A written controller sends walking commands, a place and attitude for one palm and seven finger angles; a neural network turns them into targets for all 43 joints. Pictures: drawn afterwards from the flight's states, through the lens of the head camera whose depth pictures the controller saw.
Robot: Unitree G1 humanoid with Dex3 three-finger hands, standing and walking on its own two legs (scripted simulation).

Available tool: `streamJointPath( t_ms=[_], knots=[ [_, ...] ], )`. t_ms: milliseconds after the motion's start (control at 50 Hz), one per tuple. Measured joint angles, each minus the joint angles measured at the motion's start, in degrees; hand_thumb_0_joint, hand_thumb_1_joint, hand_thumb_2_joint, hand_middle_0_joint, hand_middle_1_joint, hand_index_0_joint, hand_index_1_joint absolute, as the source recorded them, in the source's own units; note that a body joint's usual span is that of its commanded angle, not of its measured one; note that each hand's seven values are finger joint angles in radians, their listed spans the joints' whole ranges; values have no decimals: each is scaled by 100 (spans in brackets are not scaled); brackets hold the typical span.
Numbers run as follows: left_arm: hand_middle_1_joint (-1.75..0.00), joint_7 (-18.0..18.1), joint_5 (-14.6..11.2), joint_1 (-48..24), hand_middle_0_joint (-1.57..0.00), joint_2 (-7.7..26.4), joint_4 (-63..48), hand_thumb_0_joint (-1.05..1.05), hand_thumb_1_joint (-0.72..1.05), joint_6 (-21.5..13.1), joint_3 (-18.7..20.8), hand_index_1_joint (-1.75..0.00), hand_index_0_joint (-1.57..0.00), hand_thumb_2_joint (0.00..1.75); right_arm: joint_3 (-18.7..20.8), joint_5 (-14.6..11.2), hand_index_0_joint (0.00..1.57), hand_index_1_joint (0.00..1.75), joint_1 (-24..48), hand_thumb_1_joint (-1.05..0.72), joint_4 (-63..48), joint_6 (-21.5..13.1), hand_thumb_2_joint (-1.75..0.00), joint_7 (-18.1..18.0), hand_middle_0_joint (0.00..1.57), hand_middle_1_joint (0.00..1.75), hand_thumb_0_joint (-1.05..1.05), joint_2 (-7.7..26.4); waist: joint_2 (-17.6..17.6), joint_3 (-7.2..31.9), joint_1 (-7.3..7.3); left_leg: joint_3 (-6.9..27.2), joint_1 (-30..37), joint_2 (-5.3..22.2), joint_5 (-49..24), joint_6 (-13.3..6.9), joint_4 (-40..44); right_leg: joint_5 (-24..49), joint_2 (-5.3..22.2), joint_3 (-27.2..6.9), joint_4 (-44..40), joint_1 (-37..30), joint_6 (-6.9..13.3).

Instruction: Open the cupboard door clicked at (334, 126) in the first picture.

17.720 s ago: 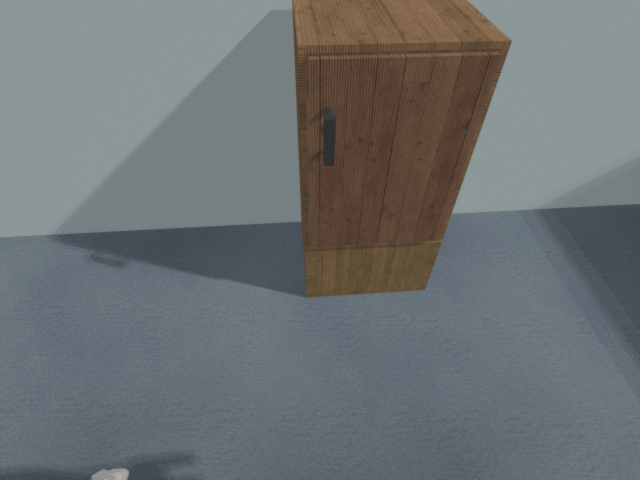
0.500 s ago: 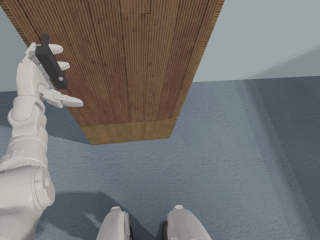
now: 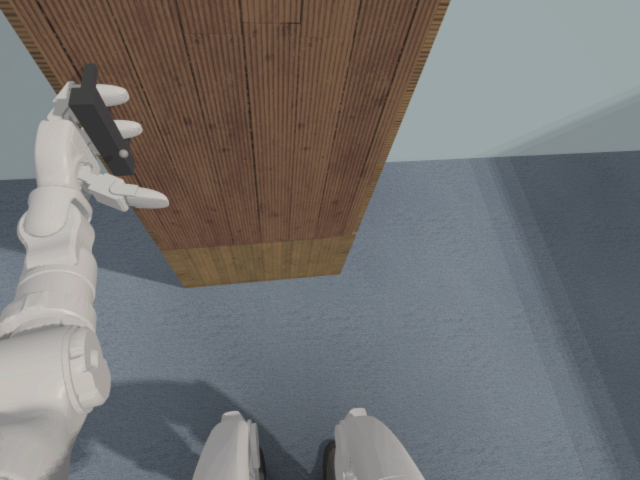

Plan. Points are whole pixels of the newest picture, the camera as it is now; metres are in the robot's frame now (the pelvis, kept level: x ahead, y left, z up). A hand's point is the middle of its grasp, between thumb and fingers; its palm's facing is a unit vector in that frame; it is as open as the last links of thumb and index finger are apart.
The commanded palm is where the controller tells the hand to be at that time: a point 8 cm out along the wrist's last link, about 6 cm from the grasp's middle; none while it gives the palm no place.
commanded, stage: close the thumb around the handle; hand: left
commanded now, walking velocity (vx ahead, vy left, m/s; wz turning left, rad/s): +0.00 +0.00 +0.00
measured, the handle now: (108, 122) +0.54 +0.23 +0.06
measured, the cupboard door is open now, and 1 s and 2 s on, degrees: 0 4 41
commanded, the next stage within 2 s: pull the door open along its arc in 0.62 s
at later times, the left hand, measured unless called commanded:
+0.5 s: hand (118, 158) +0.48 +0.21 +0.06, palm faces +0.04 -1.00 -0.02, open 6.2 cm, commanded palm +0.46 +0.25 +0.06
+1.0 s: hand (123, 177) +0.46 +0.20 +0.06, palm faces +0.05 -1.00 -0.01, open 6.1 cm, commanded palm +0.40 +0.25 +0.06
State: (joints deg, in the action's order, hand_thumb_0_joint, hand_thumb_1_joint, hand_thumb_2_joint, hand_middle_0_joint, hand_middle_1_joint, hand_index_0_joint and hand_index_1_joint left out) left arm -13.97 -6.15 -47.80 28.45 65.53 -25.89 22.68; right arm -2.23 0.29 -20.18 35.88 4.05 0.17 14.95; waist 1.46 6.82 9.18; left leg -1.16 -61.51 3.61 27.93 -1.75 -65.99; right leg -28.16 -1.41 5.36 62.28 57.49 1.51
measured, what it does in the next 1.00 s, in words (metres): stands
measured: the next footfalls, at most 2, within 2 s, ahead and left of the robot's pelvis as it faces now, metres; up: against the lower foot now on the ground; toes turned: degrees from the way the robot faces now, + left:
none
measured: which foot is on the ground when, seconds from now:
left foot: down 0.00-1.00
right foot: down 0.00-1.00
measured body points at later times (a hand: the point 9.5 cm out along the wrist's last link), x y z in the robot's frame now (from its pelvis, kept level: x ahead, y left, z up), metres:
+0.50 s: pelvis +0.00 +0.01 +0.00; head +0.13 +0.03 +0.43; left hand +0.48 +0.26 +0.06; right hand +0.02 -0.26 -0.11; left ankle +0.02 +0.10 -0.65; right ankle +0.01 -0.11 -0.65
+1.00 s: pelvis +0.01 +0.00 +0.01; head +0.12 +0.02 +0.45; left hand +0.45 +0.25 +0.06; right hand +0.04 -0.26 -0.10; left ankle +0.02 +0.10 -0.65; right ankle +0.01 -0.11 -0.65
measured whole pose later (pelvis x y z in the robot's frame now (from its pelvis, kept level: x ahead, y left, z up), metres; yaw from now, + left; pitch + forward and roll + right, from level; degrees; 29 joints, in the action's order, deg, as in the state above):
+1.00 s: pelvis +0.01 +0.00 +0.01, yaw -1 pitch +21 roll -3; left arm -12.4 -9.7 -34.9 22.7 53.7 -26.3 20.8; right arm -1.1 -0.5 -20.8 34.7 5.3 1.1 14.4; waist 1.5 7.8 7.4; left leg -2.8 -56.3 3.6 27.7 -2.0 -63.0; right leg -27.6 -1.6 3.5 59.9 53.2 1.1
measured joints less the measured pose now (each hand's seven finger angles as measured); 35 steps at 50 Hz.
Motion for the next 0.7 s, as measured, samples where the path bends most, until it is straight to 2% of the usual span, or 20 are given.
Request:
streamJointPath(
  t_ms=[160,300,520,700],
  knots=[
    [-123,-6,-22,81,-32,2,-72,-1,-25,-10,49,-124,-33,41,3,1,21,30,-16,-90,-9,3,-90,8,20,30,0,-11,2,14,11,-22,21,12,4,-8,9,13,-13,-25,-17,-13,-9],
    [-127,-33,-38,127,-34,10,-73,-1,10,4,44,-127,-35,55,0,-9,21,30,-39,-90,-10,-2,-90,-4,20,30,0,-8,-7,11,3,-26,55,6,4,-19,22,18,-10,-32,-38,-50,-21],
    [-133,13,-75,258,-38,-179,-211,0,67,-79,-103,-133,-38,80,43,1,21,30,-33,-90,30,9,-90,19,20,30,0,-6,6,39,-66,-35,156,-19,-8,-38,75,36,8,-44,-101,-159,-45],
    [-134,181,-40,236,-35,-240,-132,1,69,-121,-82,-135,-34,81,26,15,21,30,23,-90,2,2,-90,34,20,30,0,-26,4,37,-50,-51,180,-27,-14,-43,70,35,16,-61,-74,-168,-47]
  ],
)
